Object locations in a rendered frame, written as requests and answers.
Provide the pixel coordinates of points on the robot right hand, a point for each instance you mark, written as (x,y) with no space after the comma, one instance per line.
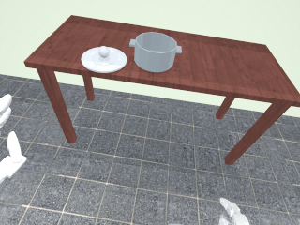
(234,211)

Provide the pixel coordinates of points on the knob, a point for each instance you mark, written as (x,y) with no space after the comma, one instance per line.
(103,51)

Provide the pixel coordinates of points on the lid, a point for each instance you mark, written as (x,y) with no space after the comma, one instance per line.
(94,62)

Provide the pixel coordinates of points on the robot left hand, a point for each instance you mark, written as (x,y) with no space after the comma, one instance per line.
(10,164)

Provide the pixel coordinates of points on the table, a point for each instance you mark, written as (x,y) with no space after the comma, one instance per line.
(210,65)

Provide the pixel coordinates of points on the pot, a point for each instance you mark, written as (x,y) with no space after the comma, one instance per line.
(154,52)

